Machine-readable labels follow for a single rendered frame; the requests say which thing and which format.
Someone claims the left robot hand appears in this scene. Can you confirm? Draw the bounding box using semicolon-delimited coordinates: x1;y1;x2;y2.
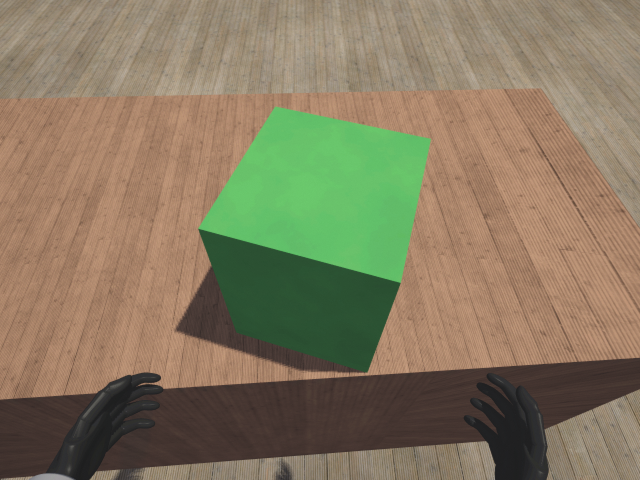
46;372;163;480

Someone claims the pedestal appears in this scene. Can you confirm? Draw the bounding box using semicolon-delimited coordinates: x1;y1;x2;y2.
0;88;640;479

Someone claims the right robot hand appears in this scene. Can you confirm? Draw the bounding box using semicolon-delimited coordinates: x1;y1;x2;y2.
464;373;549;480

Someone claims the carton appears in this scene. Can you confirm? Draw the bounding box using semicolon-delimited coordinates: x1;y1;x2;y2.
198;107;431;373

